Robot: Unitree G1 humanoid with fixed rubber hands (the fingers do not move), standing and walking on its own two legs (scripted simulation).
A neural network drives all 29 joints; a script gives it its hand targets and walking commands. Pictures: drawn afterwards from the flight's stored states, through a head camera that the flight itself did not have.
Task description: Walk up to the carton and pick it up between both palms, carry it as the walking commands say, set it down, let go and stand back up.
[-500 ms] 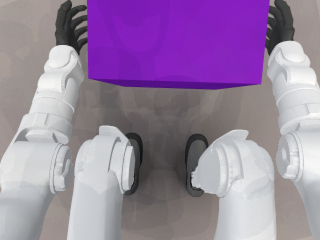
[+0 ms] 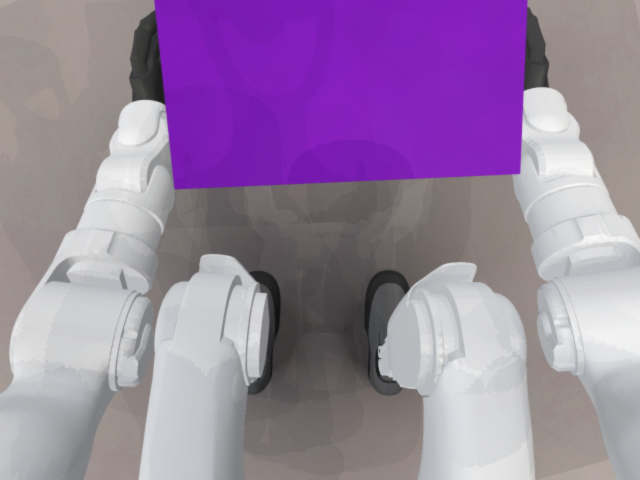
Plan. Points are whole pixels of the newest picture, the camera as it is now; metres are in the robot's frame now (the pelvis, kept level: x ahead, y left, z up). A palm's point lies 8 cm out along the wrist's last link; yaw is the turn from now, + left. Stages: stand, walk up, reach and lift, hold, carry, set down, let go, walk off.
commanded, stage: reach and lift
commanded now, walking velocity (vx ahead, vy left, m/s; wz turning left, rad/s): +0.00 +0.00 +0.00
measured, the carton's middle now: (337, 98) +0.50 -0.02 -0.23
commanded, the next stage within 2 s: none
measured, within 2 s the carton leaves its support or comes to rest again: leaves its support in 0.44 s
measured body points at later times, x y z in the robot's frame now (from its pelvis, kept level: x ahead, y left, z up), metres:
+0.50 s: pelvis -0.03 +0.01 -0.01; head +0.34 -0.02 +0.24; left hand +0.52 +0.18 -0.18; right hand +0.53 -0.21 -0.18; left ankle +0.12 +0.12 -0.34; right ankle +0.12 -0.10 -0.34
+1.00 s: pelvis -0.02 +0.00 +0.02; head +0.32 -0.03 +0.31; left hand +0.52 +0.16 -0.11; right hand +0.53 -0.22 -0.11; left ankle +0.12 +0.12 -0.34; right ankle +0.12 -0.10 -0.34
